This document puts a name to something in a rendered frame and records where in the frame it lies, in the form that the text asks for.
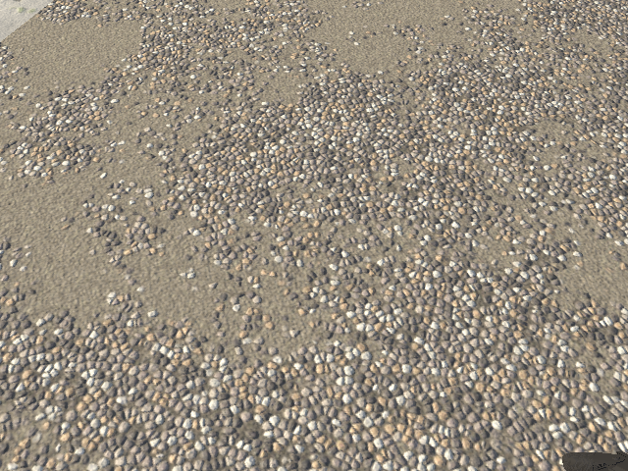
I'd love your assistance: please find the robot right hand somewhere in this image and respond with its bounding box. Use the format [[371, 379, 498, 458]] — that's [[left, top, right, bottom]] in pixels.
[[562, 451, 628, 471]]

